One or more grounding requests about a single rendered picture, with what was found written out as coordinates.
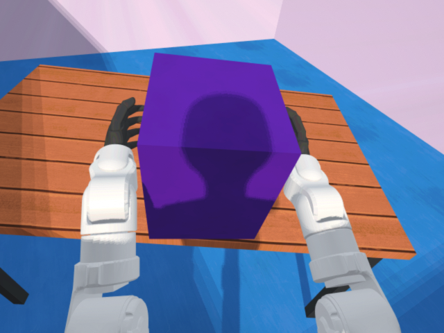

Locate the robot left forearm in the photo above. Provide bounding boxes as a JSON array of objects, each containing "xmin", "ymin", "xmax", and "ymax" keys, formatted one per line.
[{"xmin": 65, "ymin": 144, "xmax": 139, "ymax": 333}]

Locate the right robot upper arm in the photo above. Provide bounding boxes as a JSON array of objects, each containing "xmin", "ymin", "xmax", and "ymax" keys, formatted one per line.
[{"xmin": 315, "ymin": 289, "xmax": 400, "ymax": 333}]

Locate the robot left hand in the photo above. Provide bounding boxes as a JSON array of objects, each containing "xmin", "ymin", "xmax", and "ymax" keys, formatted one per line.
[{"xmin": 104, "ymin": 97, "xmax": 144, "ymax": 149}]

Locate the table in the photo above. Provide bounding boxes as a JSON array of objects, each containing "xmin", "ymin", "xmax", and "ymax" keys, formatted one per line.
[{"xmin": 0, "ymin": 65, "xmax": 417, "ymax": 318}]

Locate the robot right forearm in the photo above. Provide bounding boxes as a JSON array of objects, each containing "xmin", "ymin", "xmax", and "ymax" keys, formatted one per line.
[{"xmin": 283, "ymin": 154, "xmax": 401, "ymax": 333}]

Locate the left robot upper arm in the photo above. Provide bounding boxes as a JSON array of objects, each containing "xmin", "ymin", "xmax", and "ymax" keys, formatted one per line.
[{"xmin": 66, "ymin": 295, "xmax": 149, "ymax": 333}]

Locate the robot right hand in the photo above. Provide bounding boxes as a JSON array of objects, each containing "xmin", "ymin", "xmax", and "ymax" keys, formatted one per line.
[{"xmin": 286, "ymin": 107, "xmax": 310, "ymax": 155}]

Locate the carton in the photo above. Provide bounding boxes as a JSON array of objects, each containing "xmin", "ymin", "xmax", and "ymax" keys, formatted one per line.
[{"xmin": 137, "ymin": 53, "xmax": 302, "ymax": 239}]

